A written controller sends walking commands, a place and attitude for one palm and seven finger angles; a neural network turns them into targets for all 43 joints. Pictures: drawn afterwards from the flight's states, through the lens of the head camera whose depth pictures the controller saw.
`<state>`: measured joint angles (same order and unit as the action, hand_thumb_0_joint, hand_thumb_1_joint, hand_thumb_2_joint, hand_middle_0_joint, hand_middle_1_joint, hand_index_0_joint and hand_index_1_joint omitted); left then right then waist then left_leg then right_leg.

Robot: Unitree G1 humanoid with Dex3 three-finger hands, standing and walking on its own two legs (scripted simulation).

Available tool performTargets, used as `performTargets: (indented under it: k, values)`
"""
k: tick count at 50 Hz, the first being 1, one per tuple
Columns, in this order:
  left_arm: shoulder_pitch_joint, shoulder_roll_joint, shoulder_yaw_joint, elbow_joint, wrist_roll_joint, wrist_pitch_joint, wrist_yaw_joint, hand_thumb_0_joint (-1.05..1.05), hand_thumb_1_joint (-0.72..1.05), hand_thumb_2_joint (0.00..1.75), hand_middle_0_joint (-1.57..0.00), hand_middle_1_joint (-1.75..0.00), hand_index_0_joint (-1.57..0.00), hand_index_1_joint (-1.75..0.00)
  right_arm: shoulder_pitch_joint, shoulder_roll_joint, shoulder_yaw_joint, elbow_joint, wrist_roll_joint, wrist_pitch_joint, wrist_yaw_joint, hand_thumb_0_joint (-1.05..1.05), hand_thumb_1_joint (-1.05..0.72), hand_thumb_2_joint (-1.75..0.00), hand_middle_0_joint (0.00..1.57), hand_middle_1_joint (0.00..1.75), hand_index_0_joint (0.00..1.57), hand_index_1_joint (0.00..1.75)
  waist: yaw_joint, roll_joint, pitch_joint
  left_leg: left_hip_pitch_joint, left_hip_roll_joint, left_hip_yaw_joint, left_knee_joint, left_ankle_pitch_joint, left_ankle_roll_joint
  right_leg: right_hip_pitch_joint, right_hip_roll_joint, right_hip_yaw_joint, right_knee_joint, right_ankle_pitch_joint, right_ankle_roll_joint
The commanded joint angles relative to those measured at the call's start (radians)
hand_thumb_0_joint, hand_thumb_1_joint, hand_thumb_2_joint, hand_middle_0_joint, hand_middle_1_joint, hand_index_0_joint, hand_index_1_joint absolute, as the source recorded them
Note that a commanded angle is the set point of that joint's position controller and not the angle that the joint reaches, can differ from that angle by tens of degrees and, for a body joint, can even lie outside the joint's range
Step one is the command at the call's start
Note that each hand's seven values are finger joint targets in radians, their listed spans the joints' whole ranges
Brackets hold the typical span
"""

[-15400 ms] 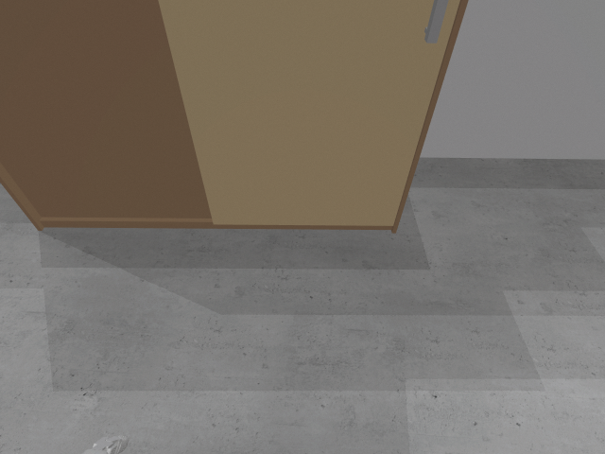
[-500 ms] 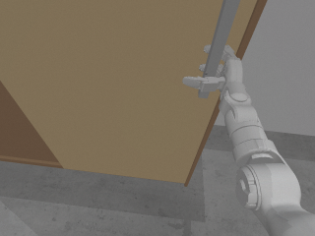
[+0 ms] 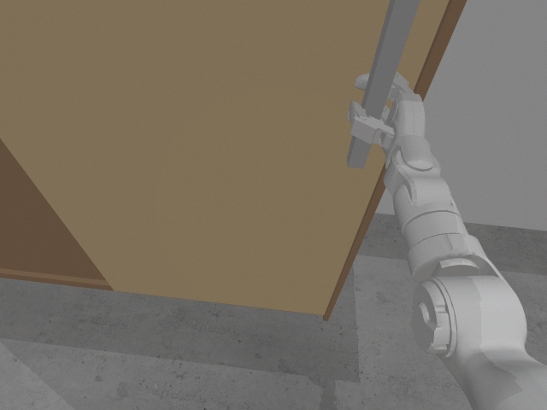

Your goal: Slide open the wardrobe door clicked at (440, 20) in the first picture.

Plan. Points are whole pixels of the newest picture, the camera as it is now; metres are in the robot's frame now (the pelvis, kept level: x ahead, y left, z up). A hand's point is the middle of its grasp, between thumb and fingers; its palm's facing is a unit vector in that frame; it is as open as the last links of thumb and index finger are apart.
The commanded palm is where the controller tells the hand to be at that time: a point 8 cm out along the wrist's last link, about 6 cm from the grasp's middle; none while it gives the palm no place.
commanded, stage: grip the handle and tug to test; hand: right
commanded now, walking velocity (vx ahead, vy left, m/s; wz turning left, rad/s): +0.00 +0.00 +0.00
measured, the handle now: (375, 80) +0.53 -0.06 +0.23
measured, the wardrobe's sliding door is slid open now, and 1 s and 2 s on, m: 0.00 0.00 0.01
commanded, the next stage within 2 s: tug the door sideways, standing still in 0.64 s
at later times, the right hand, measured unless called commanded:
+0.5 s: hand (359, 121) +0.48 -0.04 +0.20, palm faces -0.06 +1.00 +0.04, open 6.2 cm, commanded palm +0.42 -0.12 +0.19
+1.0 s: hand (358, 120) +0.48 -0.04 +0.20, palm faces -0.01 +1.00 -0.01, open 6.2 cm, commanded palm +0.46 -0.07 +0.19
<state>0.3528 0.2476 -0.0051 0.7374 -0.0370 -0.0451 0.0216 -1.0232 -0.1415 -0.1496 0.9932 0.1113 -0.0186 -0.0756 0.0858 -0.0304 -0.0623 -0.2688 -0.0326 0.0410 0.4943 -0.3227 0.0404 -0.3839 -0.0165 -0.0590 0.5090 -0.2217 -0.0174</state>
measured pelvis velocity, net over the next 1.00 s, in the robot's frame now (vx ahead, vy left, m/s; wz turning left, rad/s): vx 0.06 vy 0.02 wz -0.02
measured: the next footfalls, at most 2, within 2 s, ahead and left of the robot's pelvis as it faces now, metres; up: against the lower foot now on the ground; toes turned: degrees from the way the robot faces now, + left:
left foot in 1.38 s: +0.14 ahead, +0.15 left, +0.00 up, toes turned +1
left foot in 1.92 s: +0.18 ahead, +0.34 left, -0.01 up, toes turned +1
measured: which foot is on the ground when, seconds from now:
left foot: down 0.00-1.00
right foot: down 0.00-1.00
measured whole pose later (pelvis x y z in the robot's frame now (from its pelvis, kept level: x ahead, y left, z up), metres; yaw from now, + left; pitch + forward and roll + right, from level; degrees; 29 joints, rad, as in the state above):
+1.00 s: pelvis +0.06 +0.02 +0.01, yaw -1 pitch +4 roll -1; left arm 0.20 0.25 0.00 0.67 -0.03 0.06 0.04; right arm -0.67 -0.04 -0.04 0.36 0.13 0.31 -0.13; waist -0.01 -0.04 -0.08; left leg -0.12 -0.03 0.06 0.45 -0.35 0.04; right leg -0.24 0.00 0.01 0.47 -0.26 -0.01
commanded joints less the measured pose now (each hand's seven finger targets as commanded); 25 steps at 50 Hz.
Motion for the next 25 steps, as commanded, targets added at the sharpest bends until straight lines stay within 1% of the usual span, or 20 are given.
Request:
performTargets:
  k: [1, 2, 3, 5, 7, 8, 10, 12, 13, 14, 15, 16, 17, 18, 20, 21, 22, 23, 24, 25]
  values:
    - [0.034, 0.128, 0.047, -0.1, 0.004, -0.034, 0.008, 0.0, 0.9, 0.9, -0.2, -0.3, -0.2, -0.3, -0.551, -0.177, -0.036, -0.214, 0.003, -0.07, -0.004, 0.0, -0.9, -0.9, 0.45, 1.4, 0.45, 1.4, 0.003, 0.095, -0.326, -0.002, 0.004, -0.032, -0.052, 0.461, -0.034, 0.259, 0.025, 0.04, 0.003, 0.255, -0.036]
    - [0.032, 0.127, 0.048, -0.102, 0.004, -0.035, 0.007, 0.0, 0.9, 0.9, -0.2, -0.3, -0.2, -0.3, -0.548, -0.179, -0.036, -0.227, 0.002, -0.075, -0.005, 0.0, -0.9, -0.9, 0.45, 1.4, 0.45, 1.4, -0.001, 0.083, -0.341, 0.002, 0.003, -0.032, -0.048, 0.47, -0.031, 0.272, 0.024, 0.042, 0.006, 0.271, -0.035]
    - [0.027, 0.122, 0.047, -0.105, 0.004, -0.037, 0.005, 0.0, 0.9, 0.9, -0.2, -0.3, -0.2, -0.3, -0.532, -0.154, -0.023, -0.228, 0.006, -0.076, -0.001, 0.0, -0.9, -0.9, 0.45, 1.4, 0.45, 1.4, -0.002, 0.08, -0.337, -0.001, 0.002, -0.031, -0.048, 0.476, -0.032, 0.275, 0.025, 0.04, 0.007, 0.274, -0.034]
    - [0.038, 0.131, 0.049, -0.106, 0.006, -0.033, 0.006, 0.0, 0.9, 0.9, -0.2, -0.3, -0.2, -0.3, -0.484, -0.189, -0.053, -0.209, 0.011, -0.077, 0.0, 0.0, -0.9, -0.9, 0.45, 1.4, 0.45, 1.4, -0.01, 0.13, -0.335, 0.033, 0.004, -0.029, -0.049, 0.492, -0.034, 0.25, 0.025, 0.038, 0.007, 0.282, -0.037]
    - [0.024, 0.13, 0.046, -0.115, 0.003, -0.032, 0.007, 0.0, 0.9, 0.9, -0.2, -0.3, -0.2, -0.3, -0.481, -0.212, -0.072, -0.224, 0.013, -0.078, 0.006, 0.0, -0.9, -0.9, 0.45, 1.4, 0.45, 1.4, -0.017, 0.129, -0.325, 0.041, 0.004, -0.037, -0.052, 0.506, -0.038, 0.235, 0.028, 0.032, 0.0, 0.261, -0.038]
    - [0.023, 0.13, 0.046, -0.115, 0.003, -0.03, 0.008, 0.0, 0.9, 0.9, -0.2, -0.3, -0.2, -0.3, -0.491, -0.215, -0.072, -0.233, 0.014, -0.078, 0.01, 0.0, -0.9, -0.9, 0.45, 1.4, 0.45, 1.4, -0.012, 0.132, -0.327, 0.048, 0.006, -0.038, -0.052, 0.519, -0.04, 0.235, 0.028, 0.028, 0.001, 0.261, -0.039]
    - [0.023, 0.13, 0.047, -0.12, 0.002, -0.026, 0.01, 0.0, 0.9, 0.9, -0.2, -0.3, -0.2, -0.3, -0.477, -0.214, -0.067, -0.235, 0.013, -0.078, 0.014, 0.0, -0.9, -0.9, 0.45, 1.4, 0.45, 1.4, -0.015, 0.12, -0.322, 0.06, 0.009, -0.037, -0.055, 0.513, -0.039, 0.232, 0.028, 0.025, -0.001, 0.262, -0.038]
    - [0.01, 0.127, 0.047, -0.129, 0.0, -0.028, 0.01, 0.0, 0.9, 0.9, -0.2, -0.3, -0.2, -0.3, -0.452, -0.227, -0.088, -0.259, 0.016, -0.076, 0.015, 0.0, -0.9, -0.9, 0.45, 1.4, 0.45, 1.4, -0.029, 0.108, -0.34, 0.067, 0.007, -0.041, -0.053, 0.531, -0.039, 0.241, 0.029, 0.023, -0.003, 0.269, -0.039]
    - [0.01, 0.127, 0.046, -0.131, 0.001, -0.028, 0.01, 0.0, 0.9, 0.9, -0.2, -0.3, -0.2, -0.3, -0.426, -0.235, -0.099, -0.269, 0.017, -0.074, 0.016, 0.0, -0.9, -0.9, 0.45, 1.4, 0.45, 1.4, -0.035, 0.124, -0.348, 0.081, 0.007, -0.039, -0.053, 0.542, -0.039, 0.242, 0.029, 0.023, -0.006, 0.275, -0.039]
    - [0.002, 0.125, 0.046, -0.14, -0.002, -0.028, 0.01, 0.0, 0.9, 0.9, -0.2, -0.3, -0.2, -0.3, -0.392, -0.224, -0.091, -0.284, 0.021, -0.069, 0.022, 0.0, -0.9, -0.9, 0.45, 1.4, 0.45, 1.4, -0.042, 0.115, -0.343, 0.089, 0.007, -0.04, -0.054, 0.553, -0.038, 0.241, 0.028, 0.019, -0.009, 0.281, -0.038]
    - [0.007, 0.129, 0.048, -0.141, -0.002, -0.023, 0.011, 0.0, 0.9, 0.9, -0.2, -0.3, -0.2, -0.3, -0.365, -0.234, -0.1, -0.29, 0.024, -0.068, 0.022, 0.0, -0.9, -0.9, 0.45, 1.4, 0.45, 1.4, -0.045, 0.146, -0.347, 0.114, 0.009, -0.036, -0.054, 0.567, -0.04, 0.241, 0.027, 0.019, -0.01, 0.295, -0.039]
    - [-0.008, 0.126, 0.046, -0.156, -0.004, -0.025, 0.008, 0.0, 0.9, 0.9, -0.2, -0.3, -0.2, -0.3, -0.344, -0.222, -0.094, -0.343, 0.026, -0.066, 0.026, 0.0, -0.9, -0.9, 0.45, 1.4, 0.45, 1.4, -0.057, 0.117, -0.364, 0.123, 0.008, -0.039, -0.048, 0.605, -0.039, 0.253, 0.028, 0.015, -0.013, 0.321, -0.039]
    - [-0.019, 0.124, 0.048, -0.16, -0.005, -0.023, 0.008, 0.0, 0.9, 0.9, -0.2, -0.3, -0.2, -0.3, -0.336, -0.232, -0.103, -0.388, 0.024, -0.064, 0.026, 0.0, -0.9, -0.9, 0.45, 1.4, 0.45, 1.4, -0.063, 0.102, -0.381, 0.135, 0.008, -0.04, -0.046, 0.625, -0.037, 0.273, 0.028, 0.011, -0.011, 0.341, -0.038]
    - [-0.027, 0.12, 0.048, -0.169, -0.005, -0.024, 0.006, 0.0, 0.9, 0.9, -0.2, -0.3, -0.2, -0.3, -0.304, -0.211, -0.091, -0.423, 0.027, -0.055, 0.027, 0.0, -0.9, -0.9, 0.45, 1.4, 0.45, 1.4, -0.071, 0.084, -0.394, 0.145, 0.007, -0.037, -0.044, 0.64, -0.034, 0.285, 0.027, 0.01, -0.012, 0.363, -0.037]
    - [-0.029, 0.126, 0.051, -0.179, -0.004, -0.016, 0.006, 0.0, 0.9, 0.9, -0.2, -0.3, -0.2, -0.3, -0.201, -0.236, -0.125, -0.443, 0.033, -0.032, 0.028, 0.0, -0.9, -0.9, 0.45, 1.4, 0.45, 1.4, -0.088, 0.142, -0.383, 0.192, 0.013, -0.034, -0.049, 0.699, -0.043, 0.269, 0.025, 0.003, -0.018, 0.385, -0.037]
    - [-0.046, 0.125, 0.048, -0.191, -0.007, -0.013, 0.005, 0.0, 0.9, 0.9, -0.2, -0.3, -0.2, -0.3, -0.181, -0.248, -0.131, -0.501, 0.031, -0.024, 0.03, 0.0, -0.9, -0.9, 0.45, 1.4, 0.45, 1.4, -0.097, 0.128, -0.391, 0.208, 0.014, -0.039, -0.043, 0.731, -0.044, 0.27, 0.026, 0.001, -0.025, 0.395, -0.037]
    - [-0.061, 0.119, 0.047, -0.2, -0.009, -0.009, 0.004, 0.0, 0.9, 0.9, -0.2, -0.3, -0.2, -0.3, -0.166, -0.213, -0.102, -0.538, 0.031, -0.01, 0.033, 0.0, -0.9, -0.9, 0.45, 1.4, 0.45, 1.4, -0.094, 0.108, -0.382, 0.209, 0.014, -0.038, -0.045, 0.746, -0.044, 0.282, 0.026, -0.004, -0.026, 0.407, -0.037]
    - [-0.068, 0.117, 0.048, -0.203, -0.011, -0.008, 0.003, 0.0, 0.9, 0.9, -0.2, -0.3, -0.2, -0.3, -0.149, -0.198, -0.092, -0.563, 0.034, 0.007, 0.033, 0.0, -0.9, -0.9, 0.45, 1.4, 0.45, 1.4, -0.092, 0.115, -0.371, 0.203, 0.013, -0.036, -0.05, 0.749, -0.046, 0.29, 0.026, -0.004, -0.026, 0.407, -0.037]
    - [-0.071, 0.119, 0.048, -0.207, -0.009, -0.003, 0.004, 0.0, 0.9, 0.9, -0.2, -0.3, -0.2, -0.3, -0.103, -0.225, -0.125, -0.576, 0.037, 0.025, 0.03, 0.0, -0.9, -0.9, 0.45, 1.4, 0.45, 1.4, -0.104, 0.128, -0.374, 0.222, 0.017, -0.036, -0.05, 0.772, -0.048, 0.285, 0.025, -0.005, -0.028, 0.411, -0.035]
    - [-0.076, 0.123, 0.049, -0.213, -0.008, 0.006, 0.006, 0.0, 0.9, 0.9, -0.2, -0.3, -0.2, -0.3, -0.063, -0.237, -0.131, -0.592, 0.035, 0.039, 0.027, 0.0, -0.9, -0.9, 0.45, 1.4, 0.45, 1.4, -0.112, 0.128, -0.374, 0.248, 0.021, -0.035, -0.049, 0.79, -0.048, 0.285, 0.025, -0.009, -0.033, 0.428, -0.035]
